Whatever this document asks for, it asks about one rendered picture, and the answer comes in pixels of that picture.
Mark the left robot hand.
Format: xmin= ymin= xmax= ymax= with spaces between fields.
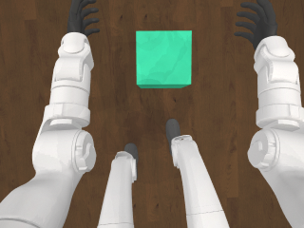
xmin=66 ymin=0 xmax=100 ymax=37

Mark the right robot thigh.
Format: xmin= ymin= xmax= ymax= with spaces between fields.
xmin=171 ymin=139 xmax=230 ymax=228

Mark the robot right shin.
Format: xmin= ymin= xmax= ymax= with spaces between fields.
xmin=171 ymin=135 xmax=198 ymax=147

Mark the right robot upper arm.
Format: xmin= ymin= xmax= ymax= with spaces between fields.
xmin=247 ymin=127 xmax=304 ymax=228

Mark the carton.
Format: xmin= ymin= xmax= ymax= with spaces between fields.
xmin=136 ymin=30 xmax=192 ymax=88

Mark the right robot forearm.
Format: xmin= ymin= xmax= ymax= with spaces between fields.
xmin=254 ymin=35 xmax=304 ymax=134

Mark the left robot forearm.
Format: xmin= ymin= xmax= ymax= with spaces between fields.
xmin=32 ymin=32 xmax=94 ymax=169

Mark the right robot hand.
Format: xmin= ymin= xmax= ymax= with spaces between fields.
xmin=234 ymin=0 xmax=278 ymax=50

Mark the left robot upper arm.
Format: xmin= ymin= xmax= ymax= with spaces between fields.
xmin=0 ymin=129 xmax=97 ymax=228

